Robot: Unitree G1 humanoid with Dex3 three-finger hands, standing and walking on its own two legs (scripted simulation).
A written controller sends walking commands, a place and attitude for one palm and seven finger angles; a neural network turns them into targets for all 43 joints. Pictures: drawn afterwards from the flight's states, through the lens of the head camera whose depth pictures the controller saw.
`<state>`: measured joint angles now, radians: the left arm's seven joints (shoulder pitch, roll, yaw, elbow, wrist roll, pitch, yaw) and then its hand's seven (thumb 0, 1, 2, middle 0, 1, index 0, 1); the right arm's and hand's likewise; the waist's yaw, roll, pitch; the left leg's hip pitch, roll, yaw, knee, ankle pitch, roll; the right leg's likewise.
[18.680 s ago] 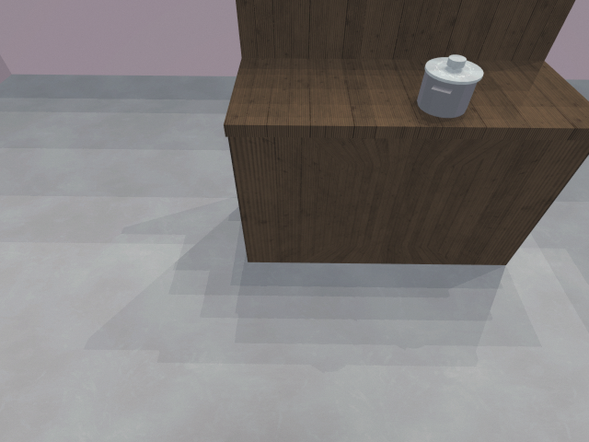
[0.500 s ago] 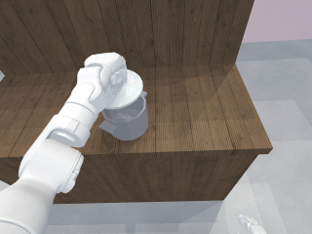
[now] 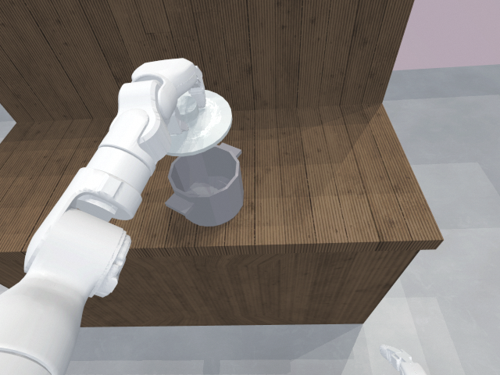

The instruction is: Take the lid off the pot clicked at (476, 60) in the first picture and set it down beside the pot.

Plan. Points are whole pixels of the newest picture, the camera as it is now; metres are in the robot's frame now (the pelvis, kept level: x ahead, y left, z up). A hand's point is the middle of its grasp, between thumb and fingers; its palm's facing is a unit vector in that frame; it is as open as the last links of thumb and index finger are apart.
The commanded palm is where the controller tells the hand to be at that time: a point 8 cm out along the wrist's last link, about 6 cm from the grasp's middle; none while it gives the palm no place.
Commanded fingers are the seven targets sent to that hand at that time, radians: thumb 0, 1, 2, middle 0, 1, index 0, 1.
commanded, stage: lift the lid straight up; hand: left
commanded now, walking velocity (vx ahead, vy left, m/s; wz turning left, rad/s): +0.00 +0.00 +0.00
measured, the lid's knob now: (183, 109) +0.50 +0.11 +0.17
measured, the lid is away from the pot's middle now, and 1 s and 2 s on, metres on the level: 0.01 0.06 0.18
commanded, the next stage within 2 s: move the lid sideways beside the pot in 0.52 s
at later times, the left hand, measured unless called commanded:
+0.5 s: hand (178, 97) +0.47 +0.10 +0.22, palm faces -0.22 -0.02 -0.98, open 8.0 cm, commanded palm +0.45 +0.11 +0.28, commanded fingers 0.00 0.62 1.02 -0.91 -1.09 -0.80 -1.01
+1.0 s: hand (139, 103) +0.46 +0.16 +0.22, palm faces -0.22 -0.04 -0.97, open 8.0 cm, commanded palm +0.44 +0.17 +0.28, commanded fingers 0.00 0.62 1.02 -0.91 -1.09 -0.80 -1.01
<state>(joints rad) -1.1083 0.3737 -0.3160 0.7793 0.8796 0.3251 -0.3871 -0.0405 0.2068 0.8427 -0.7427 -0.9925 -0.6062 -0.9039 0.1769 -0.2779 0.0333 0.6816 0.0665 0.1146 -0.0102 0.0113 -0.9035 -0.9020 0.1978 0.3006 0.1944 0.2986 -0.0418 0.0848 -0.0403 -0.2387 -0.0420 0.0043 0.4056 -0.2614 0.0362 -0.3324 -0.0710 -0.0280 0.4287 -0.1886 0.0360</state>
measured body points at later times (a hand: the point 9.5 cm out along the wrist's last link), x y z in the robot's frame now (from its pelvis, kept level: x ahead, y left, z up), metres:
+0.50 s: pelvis -0.01 -0.01 +0.00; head +0.02 -0.04 +0.45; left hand +0.47 +0.10 +0.27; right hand +0.14 -0.25 -0.13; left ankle -0.04 +0.10 -0.74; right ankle +0.01 -0.15 -0.74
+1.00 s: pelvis -0.01 +0.00 +0.00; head +0.02 -0.03 +0.45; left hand +0.46 +0.16 +0.27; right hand +0.13 -0.26 -0.12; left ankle -0.04 +0.10 -0.74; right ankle +0.01 -0.15 -0.74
